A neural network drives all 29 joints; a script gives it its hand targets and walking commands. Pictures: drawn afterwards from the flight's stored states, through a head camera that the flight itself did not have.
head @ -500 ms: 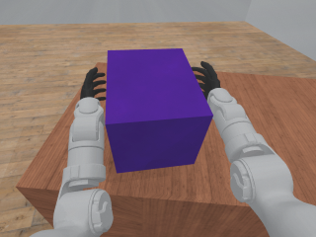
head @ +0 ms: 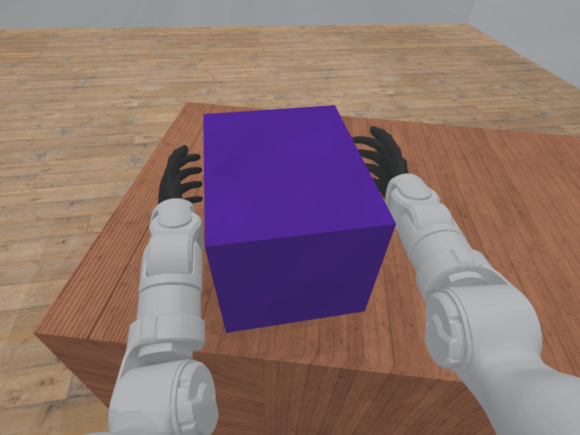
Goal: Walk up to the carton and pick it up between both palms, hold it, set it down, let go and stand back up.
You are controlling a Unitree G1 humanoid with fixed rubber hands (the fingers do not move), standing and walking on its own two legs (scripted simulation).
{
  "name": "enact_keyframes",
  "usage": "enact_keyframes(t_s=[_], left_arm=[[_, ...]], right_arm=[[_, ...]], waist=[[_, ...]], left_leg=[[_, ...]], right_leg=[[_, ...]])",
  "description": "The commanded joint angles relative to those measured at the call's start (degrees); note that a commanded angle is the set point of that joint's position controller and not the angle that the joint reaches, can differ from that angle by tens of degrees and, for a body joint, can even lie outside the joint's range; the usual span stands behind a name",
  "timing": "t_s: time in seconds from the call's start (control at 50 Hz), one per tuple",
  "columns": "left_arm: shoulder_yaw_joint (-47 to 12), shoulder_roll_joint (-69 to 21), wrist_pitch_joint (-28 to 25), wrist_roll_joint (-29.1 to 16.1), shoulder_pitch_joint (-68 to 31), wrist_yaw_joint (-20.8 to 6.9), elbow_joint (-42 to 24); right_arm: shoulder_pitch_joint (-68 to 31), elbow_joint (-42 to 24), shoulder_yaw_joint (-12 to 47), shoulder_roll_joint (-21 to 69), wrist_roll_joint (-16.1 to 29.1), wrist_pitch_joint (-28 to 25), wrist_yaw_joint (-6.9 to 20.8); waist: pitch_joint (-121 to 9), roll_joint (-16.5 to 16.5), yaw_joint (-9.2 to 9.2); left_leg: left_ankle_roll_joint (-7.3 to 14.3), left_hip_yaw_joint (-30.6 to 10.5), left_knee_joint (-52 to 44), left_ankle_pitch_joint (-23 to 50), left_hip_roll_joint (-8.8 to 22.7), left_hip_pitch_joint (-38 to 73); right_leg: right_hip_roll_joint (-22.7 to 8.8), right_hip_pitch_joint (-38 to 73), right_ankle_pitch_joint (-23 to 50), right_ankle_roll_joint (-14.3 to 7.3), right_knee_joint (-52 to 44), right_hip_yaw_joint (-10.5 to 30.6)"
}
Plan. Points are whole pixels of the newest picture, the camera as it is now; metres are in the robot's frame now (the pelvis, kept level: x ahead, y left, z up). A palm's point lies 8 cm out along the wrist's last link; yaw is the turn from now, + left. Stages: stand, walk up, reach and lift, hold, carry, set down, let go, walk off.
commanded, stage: set down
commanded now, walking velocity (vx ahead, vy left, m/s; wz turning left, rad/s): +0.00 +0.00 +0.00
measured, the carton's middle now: (283, 212) +0.42 +0.05 +0.10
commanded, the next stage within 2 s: none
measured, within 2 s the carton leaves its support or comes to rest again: rests again in 0.56 s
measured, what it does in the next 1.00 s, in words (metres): stands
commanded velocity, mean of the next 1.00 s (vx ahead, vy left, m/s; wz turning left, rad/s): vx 0.00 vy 0.00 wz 0.00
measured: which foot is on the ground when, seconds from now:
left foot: down 0.00-1.00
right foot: down 0.00-1.00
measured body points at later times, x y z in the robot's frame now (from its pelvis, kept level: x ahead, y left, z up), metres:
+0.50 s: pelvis +0.00 -0.01 +0.00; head +0.00 -0.01 +0.45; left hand +0.37 +0.19 +0.12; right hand +0.46 -0.10 +0.14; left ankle +0.01 +0.15 -0.75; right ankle -0.02 -0.08 -0.75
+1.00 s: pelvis +0.00 -0.01 +0.00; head +0.01 -0.01 +0.45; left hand +0.38 +0.19 +0.11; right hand +0.46 -0.11 +0.13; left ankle +0.01 +0.15 -0.75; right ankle -0.02 -0.08 -0.75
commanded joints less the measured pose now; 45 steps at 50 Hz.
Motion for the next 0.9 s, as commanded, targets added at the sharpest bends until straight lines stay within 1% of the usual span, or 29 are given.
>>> enact_keyframes(t_s=[0.0,0.02,0.04,0.08,0.1,0.12,0.16,0.18,0.2,0.28,0.32,0.36,0.38,0.4,0.44,0.5,0.52,0.56,0.58,0.6,0.64,0.66,0.68,0.7,0.74,0.78,0.82,0.86,0.88], left_arm=[[-21.97,-28.91,-4.82,-6.65,-38.91,-4.59,-7.06],[-22.36,-28.61,-5.59,-7.51,-40.01,-4.06,-7.12],[-22.67,-29.84,-5.89,-7.29,-38.72,-3.61,-6.07],[-20.68,-29.3,-5.97,-6.46,-38.16,-3.27,-4.58],[-20.7,-29.18,-5.83,-6.5,-39.56,-3.13,-3.71],[-20.41,-29.62,-5.98,-6.03,-37.99,-3.12,-3.05],[-19.47,-28.71,-6.21,-6.22,-39.34,-2.8,-2.87],[-19.25,-28.44,-6.17,-5.72,-39.3,-2.88,-2.58],[-19.54,-28.57,-6.19,-5.98,-40.11,-2.89,-2.89],[-19.68,-30.12,-7.2,-5.7,-40.17,-2.66,-4.3],[-19.21,-29.73,-7.81,-5.22,-39.65,-2.45,-3.32],[-19.62,-30.2,-8.45,-5.13,-37.73,-2.27,-3.44],[-18.94,-29.71,-8.94,-5.09,-38.33,-2.21,-3.7],[-17.6,-28.95,-9.0,-3.74,-35.77,-2.35,-2.34],[-16.69,-28.75,-9.18,-3.54,-35.18,-2.24,-1.0],[-15.62,-28.08,-9.82,-2.23,-31.82,-2.82,0.61],[-15.54,-28.16,-10.44,-3.03,-33.28,-2.7,-0.29],[-17.91,-29.63,-10.89,-4.5,-35.21,-2.4,-2.24],[-19.42,-29.07,-11.79,-5.59,-38.25,-1.95,-4.5],[-19.29,-29.16,-11.76,-5.66,-40.12,-1.64,-3.23],[-19.06,-29.25,-11.44,-5.68,-38.18,-1.26,-2.22],[-19.27,-29.47,-11.29,-5.81,-37.88,-1.26,-2.03],[-18.95,-29.74,-11.24,-6.2,-38.43,-1.17,-1.51],[-18.39,-29.64,-11.4,-5.51,-38.45,-1.05,-1.17],[-18.67,-30.51,-11.45,-5.38,-37.84,-1.0,-1.63],[-15.88,-28.81,-10.95,-3.46,-33.38,-1.57,1.08],[-15.57,-29.42,-11.74,-2.9,-34.06,-1.82,-0.62],[-14.7,-29.42,-11.63,-1.2,-30.24,-2.33,1.37],[-13.64,-28.16,-11.84,-0.81,-30.95,-2.65,2.13]], right_arm=[[-37.63,-14.94,7.52,24.93,2.03,-6.16,4.75],[-39.9,-14.96,7.25,24.35,1.73,-6.56,4.79],[-39.22,-14.69,7.09,24.53,1.15,-6.64,4.92],[-38.97,-12.78,6.0,24.62,-0.02,-6.18,5.02],[-38.74,-12.28,5.1,24.69,-0.26,-6.22,5.05],[-37.86,-11.81,5.2,24.84,-0.44,-6.07,5.1],[-36.58,-7.58,3.26,23.42,-1.99,-5.33,5.13],[-34.0,-5.82,1.92,23.49,-2.91,-4.96,5.04],[-34.59,-6.29,1.91,23.59,-2.2,-5.32,5.22],[-34.87,-6.22,0.51,24.28,-3.57,-6.58,5.43],[-34.07,-5.78,1.38,24.93,-2.6,-6.88,5.77],[-33.54,-5.39,1.02,24.75,-3.75,-7.6,5.98],[-33.44,-5.31,0.67,24.48,-3.8,-7.85,5.84],[-32.33,-4.86,1.35,24.86,-3.64,-7.87,5.86],[-33.61,-6.41,2.46,25.04,-3.27,-8.28,6.18],[-31.74,-5.61,3.0,26.22,-4.16,-8.17,6.04],[-33.9,-7.55,3.33,26.35,-3.97,-8.78,6.03],[-33.25,-8.32,4.05,26.21,-3.67,-9.42,5.96],[-34.95,-8.83,3.98,25.84,-3.07,-9.53,5.95],[-35.59,-7.31,3.11,24.86,-3.99,-9.18,5.95],[-34.52,-6.73,2.58,24.65,-4.4,-8.56,6.05],[-32.8,-5.99,1.83,24.84,-4.6,-8.24,6.23],[-33.87,-7.11,1.4,25.29,-4.86,-8.43,6.4],[-34.55,-6.54,1.07,24.84,-5.34,-8.22,6.45],[-32.52,-6.91,0.75,25.54,-5.76,-8.44,6.52],[-30.19,-6.13,0.58,24.66,-5.88,-8.39,6.31],[-29.96,-6.77,1.54,25.77,-5.84,-9.22,6.41],[-28.81,-6.26,1.82,25.85,-6.51,-9.78,6.64],[-29.2,-5.24,1.33,25.57,-6.42,-9.75,6.74]], waist=[[-29.53,1.47,2.04],[-30.76,1.08,2.64],[-30.16,1.39,1.56],[-29.51,0.19,3.18],[-29.46,-0.07,1.98],[-29.52,0.2,3.25],[-27.99,-0.64,1.79],[-26.29,-0.2,0.09],[-27.19,-0.6,1.04],[-30.32,1.08,1.27],[-31.39,1.92,2.53],[-31.74,3.0,1.87],[-31.12,2.01,1.46],[-29.87,1.49,3.21],[-29.62,1.67,3.91],[-28.0,-1.31,4.88],[-28.86,-2.45,4.8],[-30.81,-1.0,3.28],[-33.02,-1.55,4.15],[-32.31,-1.47,2.9],[-32.12,-1.29,3.37],[-32.12,-0.8,2.71],[-33.09,-2.04,2.63],[-33.18,-1.36,3.48],[-35.07,-0.52,2.83],[-31.7,-2.08,3.51],[-32.71,-0.7,4.16],[-30.02,-0.27,4.11],[-27.76,-1.27,5.06]], left_leg=[[0.69,4.38,3.57,21.11,-2.73,12.66],[0.68,4.45,3.46,21.19,-2.65,12.43],[0.75,4.18,3.77,20.62,-2.77,12.22],[1.09,4.46,2.55,17.72,-2.44,10.34],[1.07,4.46,2.36,16.8,-2.87,10.21],[1.25,4.58,2.38,16.05,-2.51,10.38],[1.29,4.33,1.86,14.43,-2.53,9.76],[1.27,4.86,1.19,14.25,-2.74,9.73],[1.25,4.46,1.75,14.66,-2.65,11.04],[1.01,4.58,2.34,15.75,-2.73,10.77],[0.95,5.36,2.8,16.57,-2.8,9.99],[0.52,5.12,3.03,18.81,-2.98,9.61],[0.7,4.99,2.87,19.3,-2.6,9.42],[1.01,5.37,2.66,18.72,-2.83,8.24],[1.35,5.23,2.4,18.22,-3.28,5.91],[2.08,5.65,1.42,17.68,-3.07,2.66],[2.12,5.22,1.45,18.94,-3.13,2.18],[1.63,4.81,1.92,20.19,-2.89,3.31],[1.4,5.22,2.11,20.94,-2.68,4.97],[1.33,5.26,2.16,19.84,-2.78,5.41],[1.44,5.32,1.91,17.85,-2.31,7.0],[1.57,5.27,2.06,17.65,-2.39,8.41],[1.64,4.85,2.15,16.54,-2.55,8.58],[1.69,5.45,1.89,15.39,-2.41,8.57],[1.49,5.46,2.21,17.2,-2.37,9.07],[2.34,5.67,1.52,17.59,-2.3,6.84],[1.73,5.78,1.94,19.48,-2.87,6.09],[2.06,5.81,0.92,17.41,-3.27,2.46],[2.73,6.22,0.38,15.79,-3.03,1.83]], right_leg=[[-0.23,3.58,20.57,4.88,0.55,-3.59],[0.05,3.39,20.04,4.95,0.58,-3.76],[-0.34,2.85,19.96,4.84,0.4,-3.43],[-0.48,2.96,17.47,4.85,0.06,-3.44],[-0.74,2.55,17.52,4.91,-0.19,-3.59],[-0.99,1.81,16.64,4.89,-0.12,-3.44],[-0.86,0.95,15.87,5.23,-0.4,-3.41],[-0.73,-0.03,15.11,5.16,-0.82,-3.52],[-0.57,-0.38,15.3,5.24,-0.34,-3.8],[-0.73,-0.06,16.23,4.74,-0.17,-3.77],[-1.03,0.64,17.85,4.74,0.3,-3.22],[-1.31,1.91,21.0,4.69,0.8,-3.47],[-1.15,1.09,20.76,4.69,0.61,-3.55],[-1.45,1.32,20.78,4.82,0.36,-2.72],[-1.49,3.65,23.0,5.18,1.25,-2.78],[-2.21,7.19,27.2,5.81,2.12,-1.48],[-1.64,8.05,27.51,5.65,2.44,-1.83],[-2.24,7.01,29.62,5.58,2.16,-1.93],[-1.01,5.84,26.61,5.56,2.36,-2.57],[-1.34,4.22,24.63,5.33,1.64,-2.31],[-0.65,0.62,19.29,5.01,0.99,-2.79],[-0.5,-0.73,17.18,4.85,0.43,-3.07],[-0.48,-1.01,16.08,4.59,-0.01,-2.89],[-0.57,-1.79,14.2,4.71,-0.23,-2.67],[-0.59,-1.16,16.68,4.4,0.23,-3.22],[-1.25,0.42,19.58,4.93,0.13,-2.35],[-1.27,3.07,23.71,5.05,1.08,-2.2],[-1.77,5.96,24.7,5.21,1.53,-1.84],[-1.67,5.78,22.09,5.3,1.18,-1.71]])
